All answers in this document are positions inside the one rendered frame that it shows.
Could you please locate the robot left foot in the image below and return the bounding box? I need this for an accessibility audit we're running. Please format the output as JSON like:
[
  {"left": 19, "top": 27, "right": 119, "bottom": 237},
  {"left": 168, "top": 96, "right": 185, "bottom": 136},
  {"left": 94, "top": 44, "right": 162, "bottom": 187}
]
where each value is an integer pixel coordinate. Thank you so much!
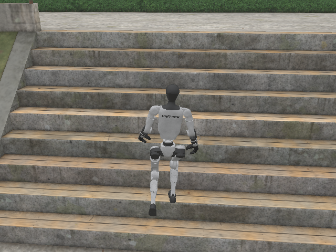
[{"left": 149, "top": 204, "right": 156, "bottom": 216}]

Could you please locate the robot left forearm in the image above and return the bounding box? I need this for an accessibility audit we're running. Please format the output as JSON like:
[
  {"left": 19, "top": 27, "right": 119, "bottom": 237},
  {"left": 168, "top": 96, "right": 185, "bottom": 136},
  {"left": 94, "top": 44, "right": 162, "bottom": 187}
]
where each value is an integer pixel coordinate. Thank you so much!
[{"left": 140, "top": 126, "right": 148, "bottom": 138}]

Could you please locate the right robot upper arm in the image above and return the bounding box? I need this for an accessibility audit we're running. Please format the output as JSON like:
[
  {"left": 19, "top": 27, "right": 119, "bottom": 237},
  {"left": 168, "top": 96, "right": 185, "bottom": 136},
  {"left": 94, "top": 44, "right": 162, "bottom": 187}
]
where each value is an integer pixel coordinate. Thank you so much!
[{"left": 182, "top": 108, "right": 195, "bottom": 137}]

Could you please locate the robot right hand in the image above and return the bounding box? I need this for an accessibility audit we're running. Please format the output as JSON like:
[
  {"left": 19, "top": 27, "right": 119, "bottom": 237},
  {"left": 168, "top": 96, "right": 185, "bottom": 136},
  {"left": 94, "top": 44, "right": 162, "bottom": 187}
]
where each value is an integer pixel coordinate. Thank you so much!
[{"left": 186, "top": 144, "right": 198, "bottom": 154}]

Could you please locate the robot right forearm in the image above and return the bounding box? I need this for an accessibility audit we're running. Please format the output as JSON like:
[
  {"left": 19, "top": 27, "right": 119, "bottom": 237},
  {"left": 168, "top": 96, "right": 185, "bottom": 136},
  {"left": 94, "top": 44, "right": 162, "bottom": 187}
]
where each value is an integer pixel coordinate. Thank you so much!
[{"left": 190, "top": 129, "right": 198, "bottom": 146}]

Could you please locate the left robot upper arm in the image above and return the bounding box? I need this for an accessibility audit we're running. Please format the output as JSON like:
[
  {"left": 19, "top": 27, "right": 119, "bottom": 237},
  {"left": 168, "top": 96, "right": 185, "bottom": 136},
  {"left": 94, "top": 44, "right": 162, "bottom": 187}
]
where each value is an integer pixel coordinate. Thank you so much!
[{"left": 143, "top": 106, "right": 160, "bottom": 134}]

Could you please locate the robot left hand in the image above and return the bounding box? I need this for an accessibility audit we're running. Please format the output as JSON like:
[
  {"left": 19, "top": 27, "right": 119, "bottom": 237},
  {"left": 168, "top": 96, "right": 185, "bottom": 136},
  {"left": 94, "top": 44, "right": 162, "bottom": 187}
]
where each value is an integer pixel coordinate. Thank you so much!
[{"left": 138, "top": 135, "right": 151, "bottom": 143}]

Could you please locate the left robot shin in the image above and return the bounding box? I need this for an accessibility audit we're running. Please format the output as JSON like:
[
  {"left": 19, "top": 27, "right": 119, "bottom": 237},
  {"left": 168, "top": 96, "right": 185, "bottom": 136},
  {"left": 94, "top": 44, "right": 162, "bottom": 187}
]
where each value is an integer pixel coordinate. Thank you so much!
[{"left": 150, "top": 171, "right": 158, "bottom": 204}]

